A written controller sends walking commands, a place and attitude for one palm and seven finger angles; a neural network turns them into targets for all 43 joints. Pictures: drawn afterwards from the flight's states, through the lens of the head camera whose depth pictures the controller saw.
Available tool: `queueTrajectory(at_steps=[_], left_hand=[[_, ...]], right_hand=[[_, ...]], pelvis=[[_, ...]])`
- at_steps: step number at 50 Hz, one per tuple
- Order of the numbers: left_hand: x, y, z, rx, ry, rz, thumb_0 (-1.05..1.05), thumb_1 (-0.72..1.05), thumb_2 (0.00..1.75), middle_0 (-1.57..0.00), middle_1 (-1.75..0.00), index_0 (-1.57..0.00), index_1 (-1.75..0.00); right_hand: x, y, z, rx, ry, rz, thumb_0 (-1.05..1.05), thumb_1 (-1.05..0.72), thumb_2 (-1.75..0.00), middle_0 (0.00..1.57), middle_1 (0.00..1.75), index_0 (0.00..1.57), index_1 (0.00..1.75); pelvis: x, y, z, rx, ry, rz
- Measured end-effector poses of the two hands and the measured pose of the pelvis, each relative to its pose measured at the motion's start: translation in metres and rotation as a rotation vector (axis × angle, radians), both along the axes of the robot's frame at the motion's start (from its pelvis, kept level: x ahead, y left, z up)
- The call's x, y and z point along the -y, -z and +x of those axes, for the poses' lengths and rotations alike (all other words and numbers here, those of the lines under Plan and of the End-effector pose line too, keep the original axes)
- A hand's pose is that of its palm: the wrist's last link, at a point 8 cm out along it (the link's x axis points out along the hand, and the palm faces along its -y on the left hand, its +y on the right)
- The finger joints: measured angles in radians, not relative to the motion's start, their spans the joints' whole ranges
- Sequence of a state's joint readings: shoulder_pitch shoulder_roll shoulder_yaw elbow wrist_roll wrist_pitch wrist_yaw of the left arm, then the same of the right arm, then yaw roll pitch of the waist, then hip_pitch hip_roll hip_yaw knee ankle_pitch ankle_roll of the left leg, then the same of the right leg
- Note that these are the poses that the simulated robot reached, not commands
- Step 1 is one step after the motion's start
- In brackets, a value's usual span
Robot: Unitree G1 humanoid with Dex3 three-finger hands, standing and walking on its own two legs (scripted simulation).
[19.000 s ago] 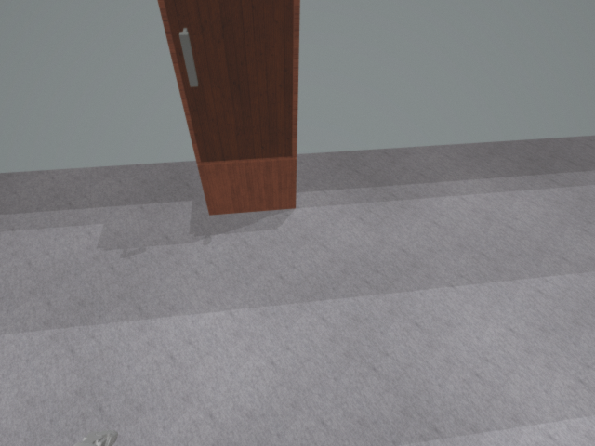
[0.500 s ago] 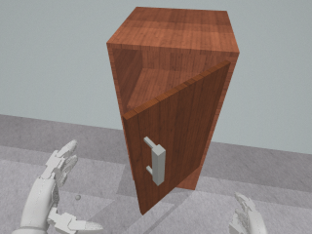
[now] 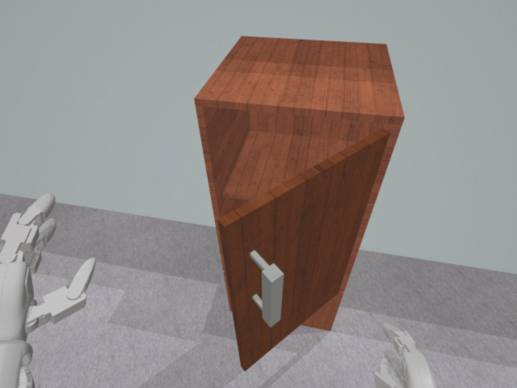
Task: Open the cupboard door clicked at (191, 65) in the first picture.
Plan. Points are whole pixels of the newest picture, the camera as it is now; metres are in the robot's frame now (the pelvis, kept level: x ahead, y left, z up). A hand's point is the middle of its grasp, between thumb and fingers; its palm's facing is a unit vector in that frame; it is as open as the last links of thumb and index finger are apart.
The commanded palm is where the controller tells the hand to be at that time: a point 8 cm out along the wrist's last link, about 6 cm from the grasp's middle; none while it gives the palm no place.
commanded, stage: draw the hand back to the body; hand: left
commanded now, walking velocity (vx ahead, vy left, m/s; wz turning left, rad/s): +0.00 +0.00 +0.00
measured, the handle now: (264, 289) +0.29 +0.03 -0.01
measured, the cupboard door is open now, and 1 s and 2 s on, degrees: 50 50 50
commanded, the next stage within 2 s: step back with the hand held close in 0.44 s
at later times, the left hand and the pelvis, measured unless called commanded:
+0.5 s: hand (71, 276) +0.19 +0.24 +0.16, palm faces +0.44 -0.81 -0.38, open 7.4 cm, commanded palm +0.14 +0.28 +0.18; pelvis +0.00 -0.01 +0.01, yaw +0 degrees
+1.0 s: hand (54, 296) +0.16 +0.25 +0.16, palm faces +0.34 -0.80 -0.50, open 7.4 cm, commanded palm +0.10 +0.29 +0.18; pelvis -0.05 +0.00 +0.01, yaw -2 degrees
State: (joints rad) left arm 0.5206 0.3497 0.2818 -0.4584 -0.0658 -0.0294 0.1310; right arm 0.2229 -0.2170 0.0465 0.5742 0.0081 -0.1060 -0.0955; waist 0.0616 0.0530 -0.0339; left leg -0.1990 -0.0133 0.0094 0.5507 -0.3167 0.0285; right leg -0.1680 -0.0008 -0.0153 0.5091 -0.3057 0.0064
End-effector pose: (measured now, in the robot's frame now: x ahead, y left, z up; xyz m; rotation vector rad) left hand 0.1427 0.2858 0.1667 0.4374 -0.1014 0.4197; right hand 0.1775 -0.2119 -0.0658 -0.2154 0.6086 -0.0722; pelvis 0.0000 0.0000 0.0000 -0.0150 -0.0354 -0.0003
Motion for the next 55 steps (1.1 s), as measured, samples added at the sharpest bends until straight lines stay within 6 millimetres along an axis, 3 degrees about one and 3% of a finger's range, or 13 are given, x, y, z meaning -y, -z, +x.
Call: queueTrajectory(at_steps=[7,13,29,34,44,55], left_hand=[[-0.010,-0.020,0.004,0.071,-0.036,0.034,0.00,0.72,0.83,-0.20,-0.30,-0.20,-0.30],[-0.003,-0.011,0.006,0.038,-0.024,0.000,0.01,0.84,0.88,-0.21,-0.30,-0.21,-0.30],[0.007,-0.014,0.000,0.040,-0.021,0.009,0.01,0.89,0.90,-0.21,-0.30,-0.21,-0.30],[0.001,-0.022,0.004,0.064,-0.016,0.063,0.01,0.89,0.90,-0.21,-0.30,-0.21,-0.30],[0.005,-0.012,0.002,-0.029,0.091,0.109,0.01,0.89,0.90,-0.21,-0.30,-0.21,-0.30],[-0.011,-0.016,-0.040,0.047,0.088,0.150,0.01,0.89,0.90,-0.22,-0.30,-0.21,-0.30]], right_hand=[[0.009,-0.002,0.002,-0.014,0.006,-0.008,0.01,-0.90,-0.89,0.20,0.30,0.20,0.30],[0.016,-0.001,-0.001,-0.036,0.015,-0.009,0.01,-0.91,-0.89,0.20,0.30,0.20,0.30],[0.023,0.001,-0.007,-0.041,0.021,0.006,0.01,-0.91,-0.89,0.20,0.30,0.20,0.30],[0.028,0.000,-0.011,-0.059,0.038,0.004,0.01,-0.90,-0.89,0.20,0.30,0.20,0.30],[0.047,-0.002,-0.045,-0.116,0.157,-0.036,0.01,-0.91,-0.89,0.20,0.30,0.20,0.30],[0.034,-0.002,-0.091,-0.115,0.167,-0.056,0.01,-0.91,-0.90,0.20,0.30,0.20,0.30]], pelvis=[[0.003,-0.004,0.001,0.014,0.004,0.002],[0.007,-0.006,0.001,0.019,0.008,0.004],[0.017,-0.008,-0.003,0.040,0.008,0.005],[0.017,-0.008,-0.009,0.010,0.013,-0.007],[0.006,-0.008,-0.028,-0.030,0.039,0.002],[-0.006,-0.002,-0.068,-0.020,0.037,-0.002]])
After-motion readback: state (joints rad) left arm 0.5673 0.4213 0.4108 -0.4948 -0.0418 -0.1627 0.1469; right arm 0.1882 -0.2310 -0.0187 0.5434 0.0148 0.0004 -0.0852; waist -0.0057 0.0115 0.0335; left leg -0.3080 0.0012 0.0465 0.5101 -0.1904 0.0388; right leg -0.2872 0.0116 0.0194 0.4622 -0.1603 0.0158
